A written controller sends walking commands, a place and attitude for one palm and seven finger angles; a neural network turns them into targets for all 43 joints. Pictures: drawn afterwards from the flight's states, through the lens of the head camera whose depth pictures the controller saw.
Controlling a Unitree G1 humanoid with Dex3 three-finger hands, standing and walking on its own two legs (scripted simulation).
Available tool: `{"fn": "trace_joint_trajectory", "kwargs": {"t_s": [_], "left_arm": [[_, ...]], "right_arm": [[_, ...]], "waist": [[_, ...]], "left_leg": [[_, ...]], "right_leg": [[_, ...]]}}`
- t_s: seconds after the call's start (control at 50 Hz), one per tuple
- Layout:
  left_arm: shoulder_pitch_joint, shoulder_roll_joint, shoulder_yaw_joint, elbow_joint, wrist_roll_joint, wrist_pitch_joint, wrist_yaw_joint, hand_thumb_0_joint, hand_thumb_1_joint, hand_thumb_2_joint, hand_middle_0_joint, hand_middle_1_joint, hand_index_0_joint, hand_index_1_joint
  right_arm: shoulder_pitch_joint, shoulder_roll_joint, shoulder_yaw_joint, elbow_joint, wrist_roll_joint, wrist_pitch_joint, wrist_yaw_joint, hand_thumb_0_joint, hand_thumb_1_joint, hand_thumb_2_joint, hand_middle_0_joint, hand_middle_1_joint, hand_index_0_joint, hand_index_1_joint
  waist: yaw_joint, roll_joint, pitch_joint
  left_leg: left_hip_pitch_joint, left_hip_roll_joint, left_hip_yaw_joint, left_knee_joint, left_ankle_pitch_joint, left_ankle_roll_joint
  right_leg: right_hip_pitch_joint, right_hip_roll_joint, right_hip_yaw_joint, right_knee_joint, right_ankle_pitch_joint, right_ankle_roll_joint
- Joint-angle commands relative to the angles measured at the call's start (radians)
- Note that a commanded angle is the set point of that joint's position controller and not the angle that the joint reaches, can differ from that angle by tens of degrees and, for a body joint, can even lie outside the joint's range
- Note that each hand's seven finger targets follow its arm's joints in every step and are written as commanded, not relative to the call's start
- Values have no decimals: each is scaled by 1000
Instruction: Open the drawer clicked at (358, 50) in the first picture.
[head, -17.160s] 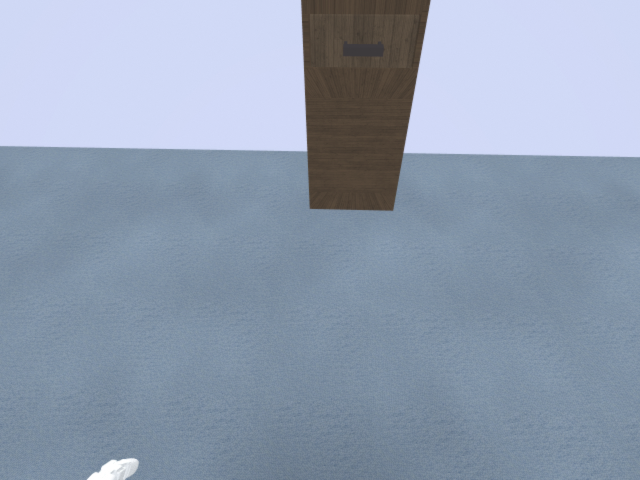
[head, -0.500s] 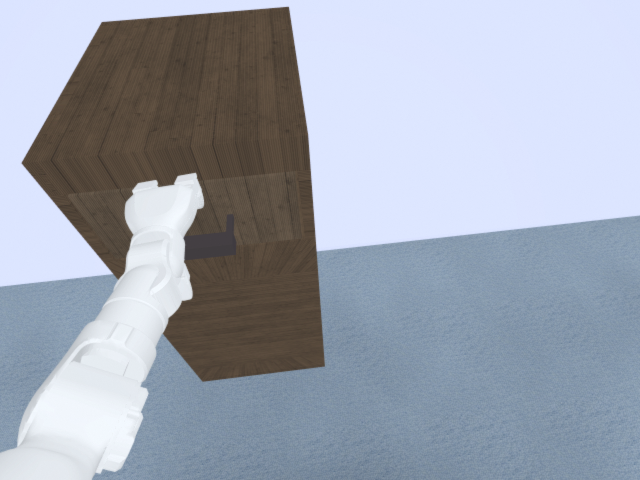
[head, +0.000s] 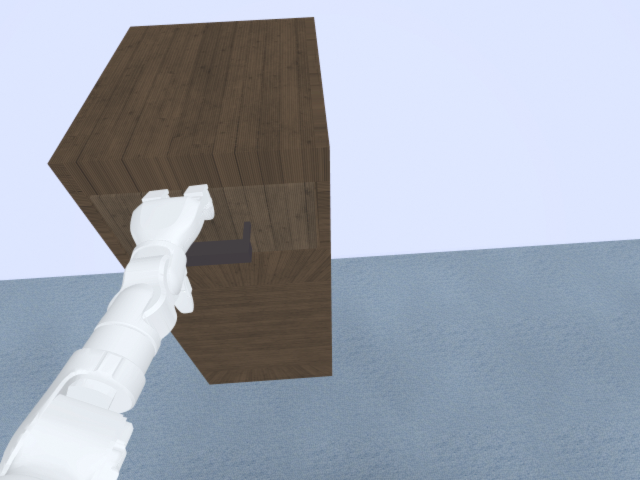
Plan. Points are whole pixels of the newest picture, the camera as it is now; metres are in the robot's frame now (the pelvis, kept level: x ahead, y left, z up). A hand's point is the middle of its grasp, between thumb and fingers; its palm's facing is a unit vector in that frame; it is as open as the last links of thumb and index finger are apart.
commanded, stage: move the hooked fingers above the handle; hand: left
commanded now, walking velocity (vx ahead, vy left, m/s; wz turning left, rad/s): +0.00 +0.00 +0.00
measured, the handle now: (212, 241) +0.47 +0.20 -0.01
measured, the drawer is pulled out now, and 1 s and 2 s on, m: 0.00 0.00 0.00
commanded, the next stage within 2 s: lower the fingers behind the handle in 1.20 s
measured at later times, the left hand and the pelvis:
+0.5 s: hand (168, 253) +0.41 +0.23 +0.05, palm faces -0.12 -0.03 -0.99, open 13.8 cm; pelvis +0.00 -0.01 +0.00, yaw -1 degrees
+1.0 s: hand (184, 253) +0.41 +0.21 +0.04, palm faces -0.14 -0.06 -0.99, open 13.8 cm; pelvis -0.01 +0.00 +0.00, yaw -2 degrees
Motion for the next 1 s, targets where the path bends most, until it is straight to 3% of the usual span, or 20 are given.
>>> {"fn": "trace_joint_trajectory", "kwargs": {"t_s": [0.0, 0.06, 0.12, 0.18, 0.22, 0.28, 0.34, 0.42, 0.48, 0.52, 0.56, 0.62, 0.64, 0.72, 0.78, 0.82, 0.86, 0.92, 0.94, 0.98], "left_arm": [[-493, 95, 38, -221, 39, -138, 26, 0, -500, 300, -300, -1200, -300, -1200], [-497, 251, 204, -211, 66, -177, 112, 0, -500, 300, -300, -1200, -300, -1200], [-454, 345, 321, -145, 86, -134, 213, 0, -500, 300, -300, -1200, -300, -1200], [-395, 320, 289, -76, 99, -37, 259, 0, -500, 300, -300, -1200, -300, -1200], [-343, 330, 292, -27, 94, 17, 237, 0, -500, 300, -300, -1200, -300, -1200], [-372, 347, 270, -23, 67, 58, 193, 0, -500, 300, -300, -1200, -300, -1200], [-374, 308, 223, -70, 50, 38, 114, 0, -500, 300, -300, -1200, -300, -1200], [-424, 138, 64, -195, 20, -81, 11, 0, -500, 300, -300, -1200, -300, -1200], [-445, 91, 20, -301, 14, -189, 0, 0, -500, 300, -300, -1200, -300, -1200], [-438, 116, 55, -316, 15, -236, 28, 0, -500, 300, -300, -1200, -300, -1200], [-450, 190, 147, -293, 25, -257, 84, 0, -500, 300, -300, -1200, -300, -1200], [-431, 349, 322, -203, 51, -212, 194, 0, -500, 300, -300, -1200, -300, -1200], [-451, 372, 335, -192, 68, -184, 228, 0, -500, 300, -300, -1200, -300, -1200], [-395, 348, 300, -45, 91, -29, 276, 0, -500, 300, -300, -1200, -300, -1200], [-382, 264, 193, 40, 69, 64, 193, 0, -500, 300, -300, -1200, -300, -1200], [-362, 251, 174, 35, 40, 77, 118, 0, -500, 300, -300, -1200, -300, -1200], [-368, 263, 178, 8, 22, 60, 69, 0, -500, 300, -300, -1200, -300, -1200], [-406, 189, 116, -110, 23, -53, 13, 0, -500, 300, -300, -1200, -300, -1200], [-426, 160, 90, -141, 28, -100, 7, 0, -500, 300, -300, -1200, -300, -1200], [-454, 197, 125, -196, 50, -184, 23, 0, -500, 300, -300, -1200, -300, -1200]], "right_arm": [[10, -116, -40, -96, -16, -29, -8, 0, -900, -900, 200, 300, 200, 300], [1, -115, -33, -107, -19, -27, -6, 0, -900, -900, 200, 300, 200, 300], [-16, -105, -21, -111, -28, -28, -7, 0, -900, -900, 200, 300, 200, 300], [-45, -100, -15, -123, -22, -25, -5, 0, -900, -900, 200, 300, 200, 300], [-51, -109, -16, -128, -16, -11, -5, 0, -900, -900, 200, 300, 200, 300], [-56, -118, -11, -127, -4, 2, -18, 0, -900, -900, 200, 300, 200, 300], [-43, -131, -19, -136, 4, 3, -31, 0, -900, -900, 200, 300, 200, 300], [-15, -125, -36, -134, 2, -19, -34, 0, -900, -900, 200, 300, 200, 300], [7, -112, -45, -118, -12, -41, -29, 0, -900, -900, 200, 300, 200, 300], [27, -109, -50, -106, -17, -45, -21, 0, -900, -900, 200, 300, 200, 300], [35, -113, -55, -94, -16, -46, -14, 0, -900, -900, 200, 300, 200, 300], [22, -121, -45, -84, -20, -43, -10, 0, -900, -900, 200, 300, 200, 300], [4, -116, -37, -90, -19, -41, -9, 0, -900, -900, 200, 300, 200, 300], [-36, -118, -24, -97, -15, -31, -1, 0, -900, -900, 200, 300, 200, 300], [-19, -134, -27, -105, -1, -14, -1, 0, -900, -900, 200, 300, 200, 300], [-12, -144, -28, -119, 8, 2, -6, 0, -900, -900, 200, 300, 200, 300], [-16, -146, -22, -131, 9, 8, -18, 0, -900, -900, 200, 300, 200, 300], [-19, -135, -25, -148, 3, -6, -30, 0, -900, -900, 200, 300, 200, 300], [-15, -129, -26, -148, -1, -16, -31, 0, -900, -900, 200, 300, 200, 300], [2, -120, -34, -134, -10, -26, -30, 0, -900, -900, 200, 300, 200, 300]], "waist": [[-61, 8, -258], [7, 21, -327], [51, -25, -343], [60, -72, -358], [62, -97, -392], [35, -150, -352], [2, -154, -344], [-63, -81, -294], [-73, 37, -285], [-58, 49, -297], [-36, 24, -312], [23, -29, -317], [27, -27, -329], [43, -50, -337], [4, -100, -343], [-12, -149, -340], [-16, -173, -315], [-41, -136, -272], [-45, -91, -237], [-39, -20, -252]], "left_leg": [[325, 56, 8, 5, 469, -15], [260, 47, 18, 11, 476, -27], [147, 38, 40, 7, 451, -26], [96, 35, 78, -4, 421, -23], [86, 33, 90, -13, 420, -23], [69, 32, 104, -35, 365, -10], [106, 32, 105, -39, 380, 6], [207, 36, 81, -19, 417, 16], [307, 43, 49, 11, 459, 11], [312, 46, 34, 22, 497, 0], [280, 49, 28, 29, 479, -9], [150, 36, 42, 15, 418, -16], [123, 33, 46, 9, 403, -17], [73, 30, 80, -8, 363, -22], [96, 38, 94, -25, 350, -12], [116, 41, 93, -29, 376, -4], [120, 39, 93, -38, 354, 6], [149, 37, 78, -32, 344, 15], [163, 37, 74, -28, 335, 16], [200, 41, 60, -8, 365, 13]], "right_leg": [[-80, -4, -36, -30, 347, -15], [-21, -2, -33, 15, 369, -30], [50, 0, -28, 34, 399, -30], [114, -6, -14, 20, 443, -20], [174, -9, 3, 6, 478, -13], [218, -23, 20, -26, 512, 7], [231, -30, 18, -42, 580, 14], [123, -27, 9, -58, 553, 12], [-6, -14, 1, -50, 453, 0], [-26, -9, -8, -32, 428, -9], [-33, -3, -17, -9, 410, -15], [24, -1, -20, 21, 395, -24], [38, -3, -18, 26, 395, -22], [95, -3, -12, 11, 387, -19], [123, -10, -8, -24, 426, -3], [156, -14, -5, -39, 471, 2], [172, -22, 0, -50, 489, 11], [124, -26, 2, -60, 469, 8], [74, -22, 0, -60, 435, 4], [22, -16, 0, -43, 404, -7]]}}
